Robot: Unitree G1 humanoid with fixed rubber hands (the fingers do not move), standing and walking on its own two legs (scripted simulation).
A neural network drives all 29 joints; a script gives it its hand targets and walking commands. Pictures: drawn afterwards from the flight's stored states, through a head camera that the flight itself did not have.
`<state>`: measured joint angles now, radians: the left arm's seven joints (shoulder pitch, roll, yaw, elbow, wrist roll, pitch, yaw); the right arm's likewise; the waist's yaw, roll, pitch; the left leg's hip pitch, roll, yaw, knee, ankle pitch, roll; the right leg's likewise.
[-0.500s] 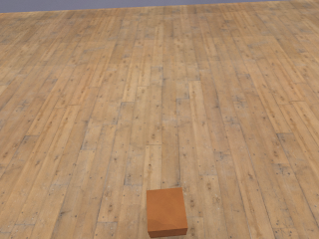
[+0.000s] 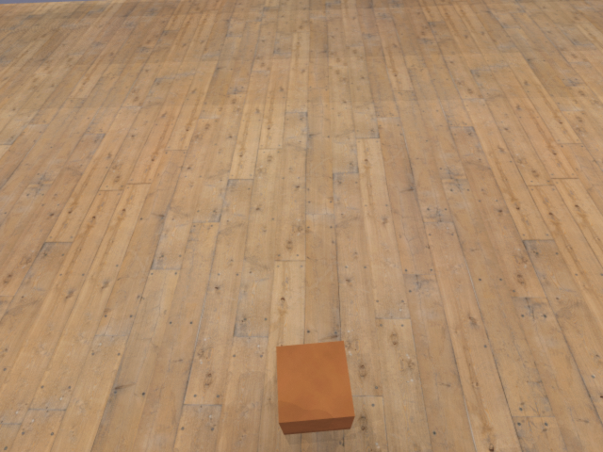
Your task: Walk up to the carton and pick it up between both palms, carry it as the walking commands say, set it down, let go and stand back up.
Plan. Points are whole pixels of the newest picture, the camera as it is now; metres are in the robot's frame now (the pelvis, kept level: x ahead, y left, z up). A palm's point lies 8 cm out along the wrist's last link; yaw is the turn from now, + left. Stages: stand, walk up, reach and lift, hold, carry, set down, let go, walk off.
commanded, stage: reach and lift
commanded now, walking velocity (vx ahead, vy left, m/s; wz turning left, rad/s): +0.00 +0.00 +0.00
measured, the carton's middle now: (313, 388) +0.38 +0.02 -0.68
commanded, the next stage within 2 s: none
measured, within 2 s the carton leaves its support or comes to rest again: neither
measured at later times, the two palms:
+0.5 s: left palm (177, 414) +0.21 +0.23 -0.15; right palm (475, 431) +0.19 -0.22 -0.16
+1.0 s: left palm (195, 360) +0.31 +0.23 -0.21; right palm (418, 349) +0.32 -0.17 -0.18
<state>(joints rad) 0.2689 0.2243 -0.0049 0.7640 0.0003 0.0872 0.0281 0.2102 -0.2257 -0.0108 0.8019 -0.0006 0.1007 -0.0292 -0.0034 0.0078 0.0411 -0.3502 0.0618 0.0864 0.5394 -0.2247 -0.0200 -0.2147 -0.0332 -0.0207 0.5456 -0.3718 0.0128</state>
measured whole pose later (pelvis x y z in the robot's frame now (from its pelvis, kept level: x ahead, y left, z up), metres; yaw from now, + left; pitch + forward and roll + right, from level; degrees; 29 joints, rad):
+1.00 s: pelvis -0.09 +0.05 -0.09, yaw -2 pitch +34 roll -5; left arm -0.70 0.18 0.10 0.71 0.00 0.27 0.15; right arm -0.74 -0.23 -0.27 0.85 0.00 0.15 0.08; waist 0.01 0.00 -0.04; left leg -1.37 0.06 0.02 0.99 -0.22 0.02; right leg -1.22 -0.03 -0.02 1.01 -0.38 0.03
